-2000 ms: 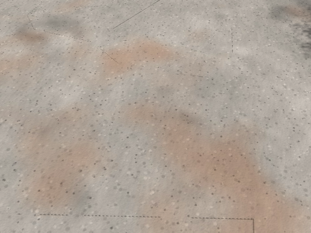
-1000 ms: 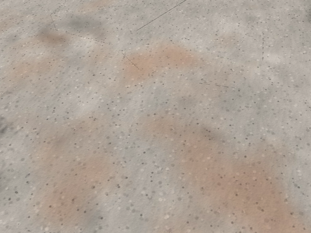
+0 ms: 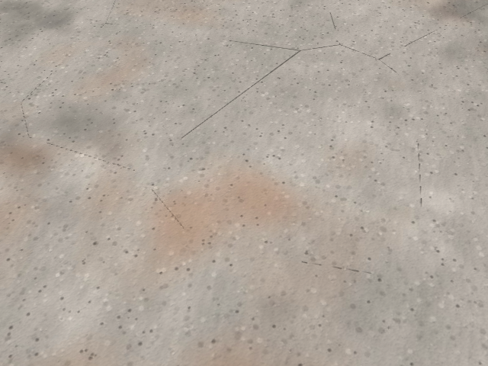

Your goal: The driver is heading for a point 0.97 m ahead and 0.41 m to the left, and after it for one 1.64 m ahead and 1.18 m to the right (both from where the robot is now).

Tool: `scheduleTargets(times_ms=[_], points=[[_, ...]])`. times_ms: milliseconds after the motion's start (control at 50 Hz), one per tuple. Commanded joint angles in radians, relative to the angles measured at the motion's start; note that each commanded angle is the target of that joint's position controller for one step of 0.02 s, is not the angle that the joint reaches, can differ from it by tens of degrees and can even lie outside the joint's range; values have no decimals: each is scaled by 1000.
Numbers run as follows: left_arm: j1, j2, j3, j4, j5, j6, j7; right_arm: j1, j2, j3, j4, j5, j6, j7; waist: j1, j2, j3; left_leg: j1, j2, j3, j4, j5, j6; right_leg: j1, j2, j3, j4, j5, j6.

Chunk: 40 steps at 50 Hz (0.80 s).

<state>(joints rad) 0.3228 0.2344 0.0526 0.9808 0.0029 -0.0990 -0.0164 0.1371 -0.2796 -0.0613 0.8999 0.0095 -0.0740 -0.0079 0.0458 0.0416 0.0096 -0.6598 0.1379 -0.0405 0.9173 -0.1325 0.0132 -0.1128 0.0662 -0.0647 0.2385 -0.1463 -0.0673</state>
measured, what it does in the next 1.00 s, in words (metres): walks ahead, turning left: left foot, then right foot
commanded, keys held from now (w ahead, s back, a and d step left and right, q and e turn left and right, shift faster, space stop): w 0.24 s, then w+q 0.24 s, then s+q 0.40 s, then w+q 0.12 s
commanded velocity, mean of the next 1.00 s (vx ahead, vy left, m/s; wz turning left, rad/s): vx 0.29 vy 0.00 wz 0.32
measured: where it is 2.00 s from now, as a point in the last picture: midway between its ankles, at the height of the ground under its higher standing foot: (174, 290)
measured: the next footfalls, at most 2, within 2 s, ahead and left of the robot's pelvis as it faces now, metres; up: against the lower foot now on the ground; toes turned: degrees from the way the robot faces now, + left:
left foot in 0.26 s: +0.33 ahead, +0.16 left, +0.00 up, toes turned +3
right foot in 0.72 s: +0.59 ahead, +0.00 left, +0.00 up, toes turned +16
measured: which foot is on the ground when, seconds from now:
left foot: up 0.00-0.24, down 0.26-0.72, up 0.74-1.00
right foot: down 0.00-0.28, up 0.30-0.70, down 0.72-1.00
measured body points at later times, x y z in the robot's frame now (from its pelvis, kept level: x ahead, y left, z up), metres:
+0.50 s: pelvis +0.28 +0.08 +0.00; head +0.30 +0.10 +0.45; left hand +0.40 +0.36 -0.12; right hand +0.33 -0.19 -0.13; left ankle +0.29 +0.16 -0.75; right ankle +0.37 -0.10 -0.68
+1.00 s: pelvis +0.40 +0.05 -0.02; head +0.44 +0.06 +0.43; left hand +0.47 +0.36 -0.12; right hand +0.59 -0.19 -0.13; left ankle +0.32 +0.16 -0.68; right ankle +0.55 -0.02 -0.75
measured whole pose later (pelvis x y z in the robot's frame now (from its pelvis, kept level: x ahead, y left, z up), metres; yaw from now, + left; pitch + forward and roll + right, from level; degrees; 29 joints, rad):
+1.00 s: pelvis +0.40 +0.05 -0.02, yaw +22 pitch +1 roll +0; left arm 0.04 0.24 0.03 0.80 0.02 0.01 0.05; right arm 0.23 -0.32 -0.09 0.76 0.02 0.07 -0.05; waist -0.02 0.01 0.07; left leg -0.49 0.02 -0.01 1.08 -0.44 -0.08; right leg -0.40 -0.05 -0.10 0.41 -0.03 -0.04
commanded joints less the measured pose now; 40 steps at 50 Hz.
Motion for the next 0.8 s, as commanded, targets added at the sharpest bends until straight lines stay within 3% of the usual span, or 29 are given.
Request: scheduleTargets(times_ms=[20, 100, 160, 200, 220, 240, 260, 280, 300, 320, 340, 360, 400, 440, 480, 520, 560, 620, 680, 700, 720, 740, 760, 780, 800], points=[[-26, 156, 29, -52, -7, -10, 17, -41, -29, -4, -55, -3, -7, 5, -22, -97, 35, 1, -2, 10, -174, 172, -11, -36, -252, 142, -142, 179, -144], [51, 169, 33, -16, -18, -2, 21, -168, -23, 5, -90, 7, -13, 20, 21, -98, 63, 26, -39, 37, -325, 230, -6, 33, -267, 120, -128, 142, -132], [77, 176, 39, 6, -23, 13, 26, -216, -40, 4, -120, 11, -21, 37, 19, -102, 77, 0, -45, 23, -382, 156, 25, 143, -320, 133, -73, 175, -119], [63, 189, 46, 7, -24, 24, 30, -185, -64, -4, -121, 12, -27, 46, -12, -116, 54, 65, -64, 37, -405, 82, 50, 186, -339, 137, -15, 273, -100], [41, 197, 48, 2, -24, 29, 31, -126, -84, -15, -107, 12, -29, 46, -51, -128, 17, 163, -92, 63, -417, 56, 66, 187, -329, 122, 56, 418, -87], [24, 185, 43, -3, -21, 35, 31, 9, -116, -36, -64, 9, -29, 42, -119, -118, -61, 346, -127, 94, -433, 60, 90, 155, -283, 85, 213, 552, -64], [24, 156, 29, -20, -8, 38, 34, 196, -177, -61, -12, 4, -27, 35, -185, -66, -196, 623, -57, 15, -394, 80, 135, 19, -227, 30, 463, 460, -30], [138, 49, -3, -38, 3, 19, 24, 314, -281, -85, 16, -8, -19, 32, -148, 176, -332, 1007, 181, -439, -454, -58, 301, -390, -64, -7, 860, 55, 49], [115, 68, -3, -32, -4, -10, 17, 319, -218, -64, 17, 4, -16, 39, -154, 220, -381, 1066, 232, -717, -621, -175, 342, -560, -14, 122, 1022, -421, 52], [27, 149, 17, -58, -32, -32, 10, 232, -163, -45, 0, 10, -19, 40, -144, 161, -244, 964, 198, -608, -632, -223, 291, -664, -80, 157, 1096, -380, 29], [-45, 156, 17, -78, -40, -43, 12, 148, -129, -36, -29, 4, -20, 39, -124, 82, -149, 820, 158, -479, -645, -162, 261, -666, -129, 138, 1064, -286, 16], [-80, 153, 22, -84, -26, -43, 19, 87, -104, -28, -42, -5, -21, 41, -94, 15, -77, 672, 121, -383, -672, -69, 247, -625, -164, 125, 990, -211, 18], [-68, 132, 30, -89, -6, -25, 28, 53, -70, -17, -50, -16, -23, 41, -40, 28, -50, 519, 71, -299, -722, 38, 235, -501, -197, 134, 874, -142, 29], [-78, 109, 29, -102, 3, -9, 34, 81, -99, -25, -44, -5, -25, 31, -29, 32, -36, 466, 54, -254, -754, 82, 251, -477, -190, 121, 782, -107, 55], [-159, 109, 30, -135, 6, -2, 41, 121, -133, -35, -37, 0, -26, 14, -43, 20, -5, 453, 47, -233, -772, 93, 253, -515, -178, 119, 648, -11, 82], [-232, 104, 28, -162, 8, -1, 43, 138, -146, -38, -35, -6, -17, 1, -51, 21, 25, 417, 9, -166, -723, 347, 218, -483, -137, 107, 502, 83, 99], [-281, 85, 21, -181, 8, -4, 37, 173, -148, -42, -30, -3, -1, -8, -69, 43, 0, 388, -41, -102, -652, 514, 173, -388, -75, 82, 383, 186, 96], [-325, 98, 21, -212, -1, 2, 29, 215, -144, -43, -23, 9, 25, -18, -86, 67, -39, 429, -39, -155, -579, 484, 142, -327, -30, 102, 307, 227, 96], [-272, 156, 36, -209, 6, 2, 27, 160, -140, -47, -61, 11, 45, -38, -44, 79, -60, 508, -21, -261, -466, 408, 121, -280, -43, 158, 223, 170, 87], [-215, 168, 40, -194, 10, -3, 29, 116, -135, -46, -84, 12, 49, -42, -6, 71, -77, 504, -48, -268, -393, 370, 97, -206, -59, 152, 151, 237, 74], [-156, 207, 48, -188, 28, -9, 37, 113, -100, -36, -112, 1, 50, -40, 4, 4, -155, 449, -115, -249, -243, 259, 57, -35, -150, 195, 132, 488, 34], [-124, 244, 46, -201, 47, 1, 51, 185, -30, -17, -129, -21, 47, -36, -26, -211, -265, 241, -232, -157, 19, -291, 0, 239, -370, 362, 243, 1057, -56], [-130, 214, 35, -213, 46, 21, 43, 377, -39, -13, -110, 12, 49, -30, -88, -377, -420, 136, -277, -132, 243, -675, -34, 350, -576, 582, 248, 1182, -231], [-188, 163, 23, -244, 21, 37, 35, 394, -147, -36, -82, 20, 70, -31, -87, -252, -402, 117, -212, -141, 375, -608, -68, 266, -552, 565, 218, 1038, -246], [-244, 125, 12, -265, 15, 51, 36, 309, -185, -53, -91, 20, 95, -38, -76, -165, -309, 97, -188, -111, 442, -546, -96, 164, -471, 433, 214, 893, -210]])
Velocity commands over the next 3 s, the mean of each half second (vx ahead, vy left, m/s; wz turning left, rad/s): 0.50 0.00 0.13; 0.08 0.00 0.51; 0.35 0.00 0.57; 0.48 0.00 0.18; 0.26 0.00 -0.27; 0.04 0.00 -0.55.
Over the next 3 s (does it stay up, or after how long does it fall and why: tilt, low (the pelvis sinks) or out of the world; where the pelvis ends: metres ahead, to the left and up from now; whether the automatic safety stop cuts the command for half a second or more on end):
stays up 0.88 0.50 -0.02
